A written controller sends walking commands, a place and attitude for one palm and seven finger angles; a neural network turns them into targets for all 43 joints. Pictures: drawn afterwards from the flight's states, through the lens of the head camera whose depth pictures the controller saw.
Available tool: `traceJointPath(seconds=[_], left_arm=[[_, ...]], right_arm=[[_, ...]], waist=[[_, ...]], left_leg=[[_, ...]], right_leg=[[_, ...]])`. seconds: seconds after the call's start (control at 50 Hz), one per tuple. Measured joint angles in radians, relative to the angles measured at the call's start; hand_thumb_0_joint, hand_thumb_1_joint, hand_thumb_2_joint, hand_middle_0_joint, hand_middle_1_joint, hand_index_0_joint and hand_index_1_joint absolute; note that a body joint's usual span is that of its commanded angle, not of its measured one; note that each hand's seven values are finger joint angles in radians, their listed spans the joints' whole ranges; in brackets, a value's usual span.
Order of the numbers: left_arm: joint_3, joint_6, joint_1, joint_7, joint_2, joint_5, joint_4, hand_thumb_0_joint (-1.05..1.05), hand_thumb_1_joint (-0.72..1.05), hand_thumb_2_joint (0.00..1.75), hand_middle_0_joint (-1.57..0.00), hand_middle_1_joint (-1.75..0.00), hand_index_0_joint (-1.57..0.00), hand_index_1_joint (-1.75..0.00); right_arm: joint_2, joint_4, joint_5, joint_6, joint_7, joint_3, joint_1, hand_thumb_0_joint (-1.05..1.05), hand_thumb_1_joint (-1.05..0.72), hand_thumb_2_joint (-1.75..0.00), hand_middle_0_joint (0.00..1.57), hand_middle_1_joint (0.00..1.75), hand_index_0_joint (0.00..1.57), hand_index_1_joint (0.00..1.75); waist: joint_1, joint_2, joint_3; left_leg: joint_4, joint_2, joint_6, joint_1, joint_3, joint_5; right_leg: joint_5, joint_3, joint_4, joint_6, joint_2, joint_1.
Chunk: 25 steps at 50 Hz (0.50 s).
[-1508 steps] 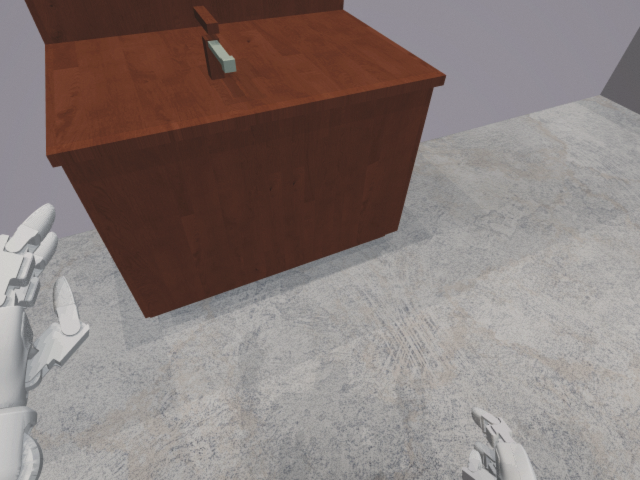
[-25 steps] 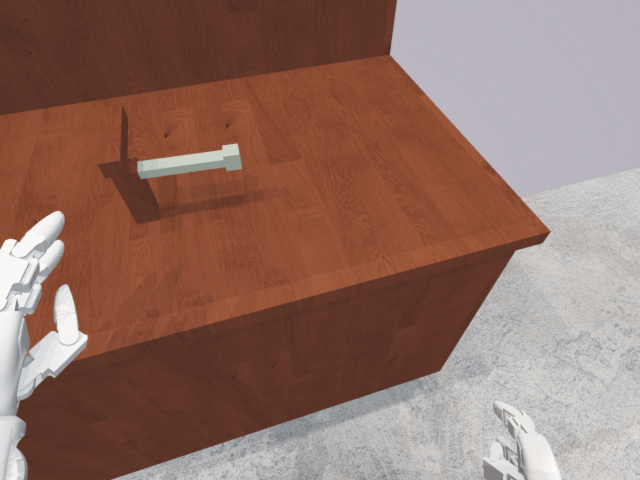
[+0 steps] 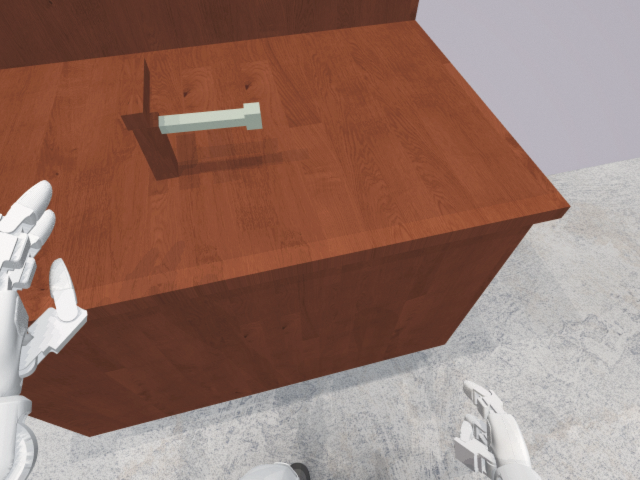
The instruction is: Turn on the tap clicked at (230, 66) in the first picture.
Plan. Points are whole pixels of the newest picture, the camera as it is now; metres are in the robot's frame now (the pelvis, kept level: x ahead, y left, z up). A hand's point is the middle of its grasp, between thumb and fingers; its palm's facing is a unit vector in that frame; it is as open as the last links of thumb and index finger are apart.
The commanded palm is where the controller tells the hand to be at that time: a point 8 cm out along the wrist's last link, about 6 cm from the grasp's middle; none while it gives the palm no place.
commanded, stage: step back with the hand held close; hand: left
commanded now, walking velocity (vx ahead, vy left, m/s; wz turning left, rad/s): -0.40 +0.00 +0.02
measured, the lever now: (253, 116) +0.59 +0.17 +0.10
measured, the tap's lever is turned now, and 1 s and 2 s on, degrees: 85 85 85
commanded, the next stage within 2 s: stop stepping back and stand still in 0.48 s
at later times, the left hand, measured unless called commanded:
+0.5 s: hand out of the picture +0.11 +0.25 +0.17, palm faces +0.35 -0.86 -0.38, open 7.4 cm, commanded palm +0.06 +0.29 +0.18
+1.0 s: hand out of the picture -0.02 +0.22 +0.16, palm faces +0.40 -0.82 -0.40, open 7.4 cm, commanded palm -0.07 +0.25 +0.18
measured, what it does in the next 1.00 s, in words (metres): walks backwards: left foot, then right foot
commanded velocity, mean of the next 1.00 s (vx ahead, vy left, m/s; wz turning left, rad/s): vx -0.09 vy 0.03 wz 0.00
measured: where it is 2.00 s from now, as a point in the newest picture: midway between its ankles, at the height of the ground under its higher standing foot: outside the picture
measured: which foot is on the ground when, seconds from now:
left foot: down 0.00-0.08, up 0.10-0.26, down 0.28-0.64, up 0.66-0.88, down 0.90-1.00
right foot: down 0.00-0.30, up 0.32-0.62, down 0.64-1.00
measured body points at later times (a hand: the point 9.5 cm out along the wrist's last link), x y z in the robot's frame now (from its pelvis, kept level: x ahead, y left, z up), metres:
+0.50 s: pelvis -0.10 +0.01 +0.01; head -0.07 +0.04 +0.45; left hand +0.09 +0.29 +0.19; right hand +0.07 -0.20 -0.07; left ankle -0.06 +0.13 -0.73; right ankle -0.08 -0.12 -0.70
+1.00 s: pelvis -0.23 -0.03 +0.00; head -0.24 -0.02 +0.45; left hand -0.05 +0.26 +0.18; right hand -0.10 -0.30 -0.08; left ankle -0.26 +0.12 -0.73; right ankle -0.18 -0.11 -0.71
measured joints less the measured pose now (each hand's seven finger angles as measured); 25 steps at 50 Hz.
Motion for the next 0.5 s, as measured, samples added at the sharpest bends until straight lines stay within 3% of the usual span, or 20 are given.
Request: traceJointPath(seconds=[0.1,0.2,0.24,0.28,0.3,0.34,0.4,0.5], left_arm=[[-0.022,-0.018,0.059,-0.014,0.026,-0.020,-0.061,0.01,0.89,0.90,-0.21,-0.30,-0.21,-0.30],[-0.001,-0.031,0.107,-0.019,0.063,-0.027,-0.072,0.01,0.88,0.90,-0.21,-0.30,-0.21,-0.31],[0.020,-0.032,0.109,-0.014,0.070,-0.024,-0.064,0.01,0.88,0.90,-0.21,-0.30,-0.21,-0.31],[0.033,-0.029,0.099,-0.005,0.071,-0.025,-0.057,0.01,0.88,0.90,-0.21,-0.30,-0.21,-0.31],[0.038,-0.027,0.085,0.000,0.075,-0.025,-0.051,0.01,0.88,0.90,-0.21,-0.30,-0.21,-0.31],[0.048,-0.019,0.061,0.009,0.082,-0.026,-0.035,0.01,0.89,0.90,-0.21,-0.30,-0.21,-0.31],[0.051,0.001,0.069,0.015,0.068,-0.029,-0.038,0.01,0.89,0.90,-0.21,-0.30,-0.21,-0.31],[0.013,0.027,0.052,0.017,0.041,-0.025,-0.079,0.01,0.89,0.90,-0.21,-0.30,-0.20,-0.30]], right_arm=[[-0.005,-0.022,0.013,0.018,0.004,-0.019,-0.023,0.01,-0.90,-0.90,0.20,0.30,0.20,0.30],[-0.016,-0.023,0.018,0.037,-0.011,-0.046,0.013,0.01,-0.91,-0.90,0.20,0.30,0.20,0.30],[-0.025,-0.025,0.015,0.042,-0.016,-0.047,0.026,0.01,-0.91,-0.90,0.20,0.30,0.20,0.30],[-0.045,-0.034,0.012,0.040,-0.023,-0.046,0.032,0.01,-0.91,-0.90,0.20,0.30,0.20,0.30],[-0.048,-0.032,0.010,0.035,-0.028,-0.050,0.028,0.01,-0.91,-0.90,0.20,0.30,0.20,0.30],[-0.032,-0.019,0.010,0.018,-0.027,-0.054,0.016,0.01,-0.91,-0.90,0.20,0.29,0.20,0.30],[-0.001,-0.008,-0.004,-0.030,-0.015,-0.037,0.019,0.01,-0.91,-0.90,0.20,0.29,0.20,0.30],[0.050,0.011,-0.008,-0.074,0.008,0.001,0.044,0.01,-0.90,-0.90,0.20,0.30,0.20,0.30]], waist=[[-0.025,0.002,-0.008],[-0.047,-0.048,-0.064],[-0.052,-0.071,-0.079],[-0.059,-0.071,-0.079],[-0.062,-0.078,-0.070],[-0.043,-0.111,-0.041],[-0.024,-0.103,-0.025],[-0.010,-0.074,-0.020]], left_leg=[[0.067,0.028,-0.027,-0.044,-0.020,-0.013],[0.299,0.011,-0.061,-0.049,-0.051,-0.230],[0.248,0.022,-0.062,-0.003,-0.047,-0.224],[0.098,0.044,-0.058,0.068,-0.044,-0.130],[0.058,0.034,-0.053,0.078,-0.042,-0.161],[0.043,0.008,-0.042,0.077,-0.017,-0.152],[0.009,0.023,-0.034,0.086,0.006,-0.101],[-0.052,0.059,-0.046,0.105,0.015,-0.033]], right_leg=[[0.020,-0.015,-0.002,-0.016,0.029,-0.016],[0.037,-0.019,-0.012,-0.013,0.000,-0.036],[0.052,-0.018,-0.017,-0.002,-0.020,-0.057],[0.055,-0.025,0.007,0.013,-0.031,-0.092],[0.052,-0.026,0.031,0.022,-0.044,-0.115],[-0.033,0.005,0.129,0.030,-0.061,-0.157],[-0.166,0.011,0.285,0.037,-0.048,-0.194],[-0.134,-0.013,0.265,0.049,-0.059,-0.136]])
